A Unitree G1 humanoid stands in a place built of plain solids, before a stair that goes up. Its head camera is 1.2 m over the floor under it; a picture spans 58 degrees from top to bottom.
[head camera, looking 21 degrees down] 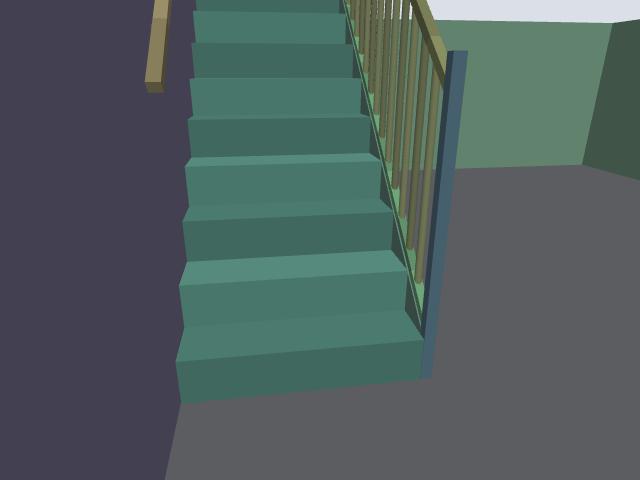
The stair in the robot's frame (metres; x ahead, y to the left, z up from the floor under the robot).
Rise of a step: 0.20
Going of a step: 0.24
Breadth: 0.98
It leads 9 degrees to the left of straight ahead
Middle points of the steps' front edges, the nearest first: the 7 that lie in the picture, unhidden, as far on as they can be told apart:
1.42 0.06 0.20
1.66 0.10 0.39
1.90 0.13 0.59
2.14 0.17 0.78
2.38 0.20 0.98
2.62 0.24 1.18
2.85 0.27 1.37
